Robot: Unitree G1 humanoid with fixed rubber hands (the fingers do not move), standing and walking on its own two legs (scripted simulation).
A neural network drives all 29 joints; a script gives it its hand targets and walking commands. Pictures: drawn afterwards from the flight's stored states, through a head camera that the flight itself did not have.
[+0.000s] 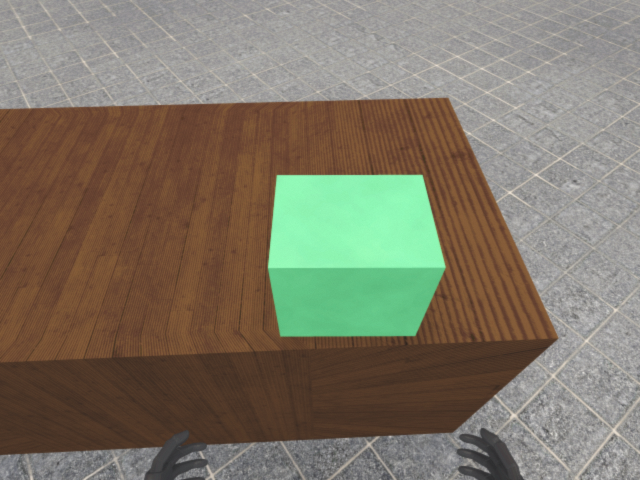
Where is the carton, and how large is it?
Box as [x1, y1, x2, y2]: [268, 175, 445, 336]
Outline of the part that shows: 277,175 268,270 280,336 414,335 445,267 422,175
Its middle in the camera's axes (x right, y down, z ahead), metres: +0.05 +0.02 +0.62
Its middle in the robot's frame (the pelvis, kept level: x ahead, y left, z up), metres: +0.46 +0.00 -0.03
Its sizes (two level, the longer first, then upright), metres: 0.222 0.172 0.197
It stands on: a pedestal, 0.64 m high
